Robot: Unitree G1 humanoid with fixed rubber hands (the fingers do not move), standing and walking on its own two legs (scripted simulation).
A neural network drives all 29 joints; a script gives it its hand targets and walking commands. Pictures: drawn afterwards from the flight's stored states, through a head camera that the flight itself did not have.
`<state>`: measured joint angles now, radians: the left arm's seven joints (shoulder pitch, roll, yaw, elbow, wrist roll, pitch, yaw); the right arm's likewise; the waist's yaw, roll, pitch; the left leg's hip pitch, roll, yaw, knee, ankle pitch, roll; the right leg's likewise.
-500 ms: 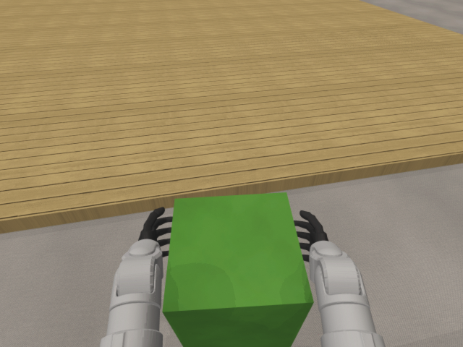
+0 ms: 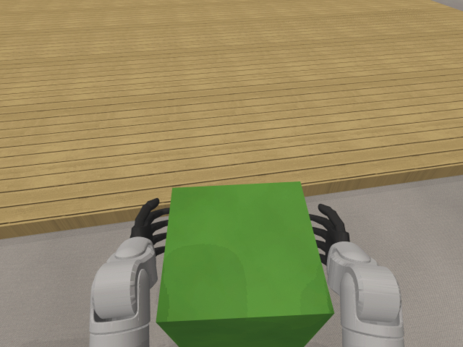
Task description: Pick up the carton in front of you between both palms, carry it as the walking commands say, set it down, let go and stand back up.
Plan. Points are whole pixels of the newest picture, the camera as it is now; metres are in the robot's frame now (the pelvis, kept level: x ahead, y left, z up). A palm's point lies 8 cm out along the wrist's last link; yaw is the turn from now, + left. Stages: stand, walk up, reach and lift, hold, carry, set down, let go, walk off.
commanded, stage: carry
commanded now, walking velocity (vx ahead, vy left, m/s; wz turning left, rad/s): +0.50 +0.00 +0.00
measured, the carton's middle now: (240, 274) +0.26 -0.01 +0.01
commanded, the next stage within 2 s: none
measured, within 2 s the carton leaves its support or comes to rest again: neither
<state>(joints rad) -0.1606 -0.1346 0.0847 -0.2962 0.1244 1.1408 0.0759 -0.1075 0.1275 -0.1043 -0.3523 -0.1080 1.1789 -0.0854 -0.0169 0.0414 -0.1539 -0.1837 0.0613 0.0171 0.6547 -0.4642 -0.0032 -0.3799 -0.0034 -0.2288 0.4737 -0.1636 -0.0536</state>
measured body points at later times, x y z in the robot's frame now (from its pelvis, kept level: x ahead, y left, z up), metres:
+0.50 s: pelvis +0.30 +0.05 +0.00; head +0.32 +0.06 +0.45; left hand +0.59 +0.20 +0.06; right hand +0.57 -0.11 +0.06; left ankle +0.35 +0.12 -0.73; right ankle +0.16 -0.08 -0.63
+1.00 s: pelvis +0.62 +0.00 +0.00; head +0.67 -0.01 +0.45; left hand +0.97 +0.17 +0.13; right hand +0.99 -0.13 +0.12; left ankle +0.51 +0.12 -0.63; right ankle +0.68 -0.06 -0.73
